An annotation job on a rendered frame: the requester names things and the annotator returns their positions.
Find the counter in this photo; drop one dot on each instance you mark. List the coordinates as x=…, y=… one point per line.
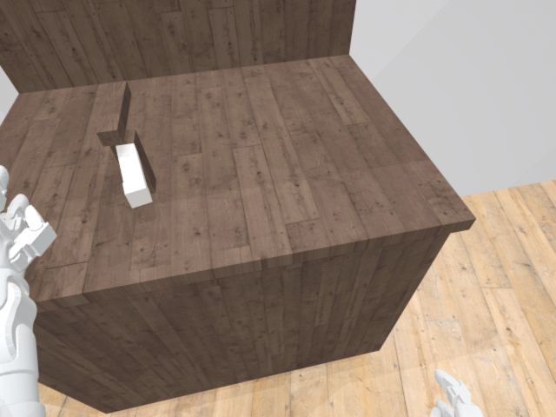
x=293, y=215

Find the robot left hand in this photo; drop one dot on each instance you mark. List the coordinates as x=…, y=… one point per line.
x=19, y=245

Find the left robot forearm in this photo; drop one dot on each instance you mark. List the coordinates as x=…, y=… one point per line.
x=19, y=395

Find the tap lever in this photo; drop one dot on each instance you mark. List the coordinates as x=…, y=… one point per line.
x=134, y=183

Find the robot right hand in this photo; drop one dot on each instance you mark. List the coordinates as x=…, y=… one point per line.
x=458, y=396

